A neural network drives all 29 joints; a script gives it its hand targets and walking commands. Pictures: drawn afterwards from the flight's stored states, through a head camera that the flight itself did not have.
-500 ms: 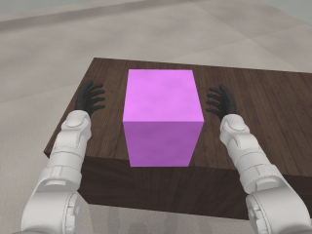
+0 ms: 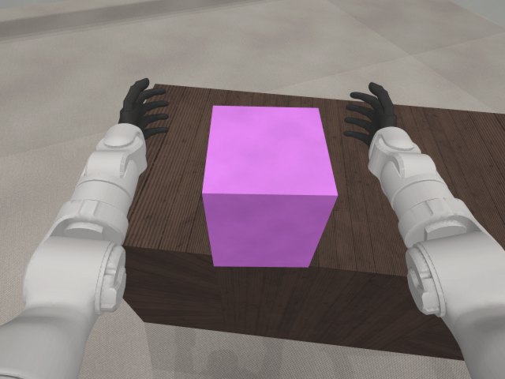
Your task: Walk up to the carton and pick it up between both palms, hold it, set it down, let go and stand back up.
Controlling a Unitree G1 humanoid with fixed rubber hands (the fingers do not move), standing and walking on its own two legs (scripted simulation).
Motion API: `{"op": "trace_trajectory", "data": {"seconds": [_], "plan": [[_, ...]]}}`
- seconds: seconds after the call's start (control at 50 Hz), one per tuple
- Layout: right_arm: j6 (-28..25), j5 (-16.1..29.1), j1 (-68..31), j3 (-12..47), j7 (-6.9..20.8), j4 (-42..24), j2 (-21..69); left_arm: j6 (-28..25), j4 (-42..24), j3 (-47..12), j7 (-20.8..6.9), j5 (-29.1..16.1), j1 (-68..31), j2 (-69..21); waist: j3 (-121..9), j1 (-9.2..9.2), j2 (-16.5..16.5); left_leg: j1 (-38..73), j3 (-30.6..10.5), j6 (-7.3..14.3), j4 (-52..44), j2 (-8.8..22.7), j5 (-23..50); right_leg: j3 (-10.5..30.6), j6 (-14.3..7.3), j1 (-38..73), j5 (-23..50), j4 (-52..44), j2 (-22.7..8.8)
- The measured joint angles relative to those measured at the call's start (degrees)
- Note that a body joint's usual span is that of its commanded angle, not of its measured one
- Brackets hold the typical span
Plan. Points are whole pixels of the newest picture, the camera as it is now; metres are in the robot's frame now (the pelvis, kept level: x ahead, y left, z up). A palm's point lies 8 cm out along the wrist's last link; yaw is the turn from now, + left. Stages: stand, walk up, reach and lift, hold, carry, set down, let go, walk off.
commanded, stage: reach and lift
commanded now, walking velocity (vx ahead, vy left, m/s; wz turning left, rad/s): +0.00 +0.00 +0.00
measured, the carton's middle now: (263, 191) +0.47 +0.04 -0.01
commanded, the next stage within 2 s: none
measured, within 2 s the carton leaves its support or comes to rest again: neither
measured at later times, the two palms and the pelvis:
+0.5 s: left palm (148, 172) +0.43 +0.24 +0.06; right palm (360, 173) +0.46 -0.13 +0.08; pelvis -0.01 +0.00 -0.01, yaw +0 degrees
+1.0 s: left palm (172, 178) +0.45 +0.21 +0.03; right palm (351, 184) +0.47 -0.13 +0.04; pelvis -0.01 +0.01 -0.02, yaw -2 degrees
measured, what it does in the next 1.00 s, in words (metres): stands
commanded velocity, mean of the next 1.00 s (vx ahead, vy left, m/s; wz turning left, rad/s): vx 0.00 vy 0.00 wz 0.00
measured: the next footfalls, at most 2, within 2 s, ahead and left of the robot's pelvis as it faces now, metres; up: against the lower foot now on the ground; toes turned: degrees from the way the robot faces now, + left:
none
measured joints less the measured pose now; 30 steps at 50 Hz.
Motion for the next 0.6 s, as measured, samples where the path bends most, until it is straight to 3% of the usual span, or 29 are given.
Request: {"op": "trace_trajectory", "data": {"seconds": [0.18,0.36,0.6], "plan": [[-1.4,-0.1,-3.2,0.1,0.9,4.8,0.0,-3.9,6.8,-0.7,-0.6,0.1,-3.5,0.1,-1.0,-0.25,-0.1,-2.2,-0.2,-0.1,0.0,0.2,0.3,-0.1,-0.1,-2.1,0.4,-0.2,0.2],[-9.3,-3.4,2.3,-1.6,2.0,7.0,2.8,-14.2,13.4,0.9,-2.3,3.1,0.1,-1.6,-1.9,-0.53,-0.7,-5.0,-0.6,-0.1,0.7,0.1,0.4,-0.5,-0.1,-5.1,0.1,1.1,0.1],[-16.9,-7.8,4.1,-5.7,2.8,9.3,5.1,-23.8,18.4,0.6,-1.0,2.7,0.8,-4.0,-4.5,-1.22,-0.9,-14.6,-0.9,0.2,4.5,0.0,0.1,-1.0,0.1,-15.0,-0.8,5.7,-0.1]]}}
